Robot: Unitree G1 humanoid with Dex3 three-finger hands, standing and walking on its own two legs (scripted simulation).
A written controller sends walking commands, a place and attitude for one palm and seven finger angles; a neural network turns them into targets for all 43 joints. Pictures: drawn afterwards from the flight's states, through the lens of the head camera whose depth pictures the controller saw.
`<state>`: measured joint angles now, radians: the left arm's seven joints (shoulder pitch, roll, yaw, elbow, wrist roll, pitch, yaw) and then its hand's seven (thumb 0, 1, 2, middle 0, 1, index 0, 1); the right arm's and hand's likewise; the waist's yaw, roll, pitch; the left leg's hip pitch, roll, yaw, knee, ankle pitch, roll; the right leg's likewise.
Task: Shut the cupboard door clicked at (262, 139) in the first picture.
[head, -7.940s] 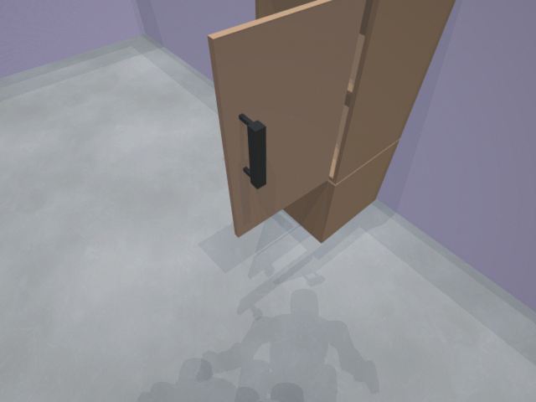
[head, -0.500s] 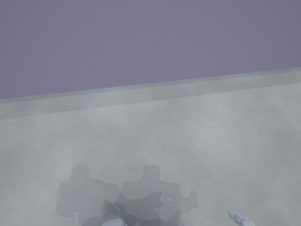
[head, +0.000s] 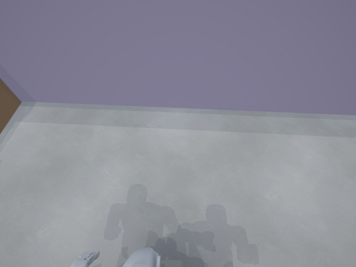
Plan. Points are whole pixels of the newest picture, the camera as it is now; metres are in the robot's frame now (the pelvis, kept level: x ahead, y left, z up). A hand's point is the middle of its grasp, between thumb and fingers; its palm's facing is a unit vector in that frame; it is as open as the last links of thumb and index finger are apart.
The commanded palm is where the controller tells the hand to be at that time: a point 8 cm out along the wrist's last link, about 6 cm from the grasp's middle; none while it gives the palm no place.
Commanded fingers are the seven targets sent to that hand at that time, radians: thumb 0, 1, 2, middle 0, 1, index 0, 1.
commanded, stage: walk to a spot facing it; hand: left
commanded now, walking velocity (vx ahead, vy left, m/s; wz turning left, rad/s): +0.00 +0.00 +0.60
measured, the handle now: out of the picture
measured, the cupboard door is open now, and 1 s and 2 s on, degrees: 88 88 88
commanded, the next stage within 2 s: none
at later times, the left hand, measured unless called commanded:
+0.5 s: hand out of the picture +0.12 +0.24 -0.15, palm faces +0.26 -0.93 -0.25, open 7.4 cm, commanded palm none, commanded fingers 0.00 0.90 0.90 -0.20 -0.30 -0.20 -0.30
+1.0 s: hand out of the picture +0.05 +0.19 -0.20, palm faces +0.63 -0.76 -0.17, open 7.3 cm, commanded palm none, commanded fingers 0.00 0.90 0.90 -0.20 -0.30 -0.20 -0.30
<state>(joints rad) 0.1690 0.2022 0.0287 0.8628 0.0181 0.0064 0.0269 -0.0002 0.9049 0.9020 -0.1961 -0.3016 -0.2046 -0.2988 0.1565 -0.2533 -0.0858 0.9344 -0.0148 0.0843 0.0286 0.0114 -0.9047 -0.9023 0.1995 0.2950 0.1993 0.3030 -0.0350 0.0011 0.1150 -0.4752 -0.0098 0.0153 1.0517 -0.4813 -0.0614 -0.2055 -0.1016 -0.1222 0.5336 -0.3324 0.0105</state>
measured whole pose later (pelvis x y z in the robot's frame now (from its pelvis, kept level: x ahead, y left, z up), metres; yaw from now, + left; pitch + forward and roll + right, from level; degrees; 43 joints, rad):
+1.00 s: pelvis +0.23 +0.09 -0.02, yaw +36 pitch +0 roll -1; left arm 0.42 0.21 0.04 1.08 0.01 -0.01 -0.01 0.00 0.91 0.90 -0.20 -0.30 -0.20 -0.30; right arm 0.03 -0.23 -0.05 0.88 -0.03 -0.05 0.03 0.01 -0.91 -0.90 0.20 0.29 0.20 0.30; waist 0.04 -0.04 0.11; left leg -0.45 0.01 0.15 0.68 -0.20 0.10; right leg -0.22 -0.18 -0.16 1.07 -0.48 0.07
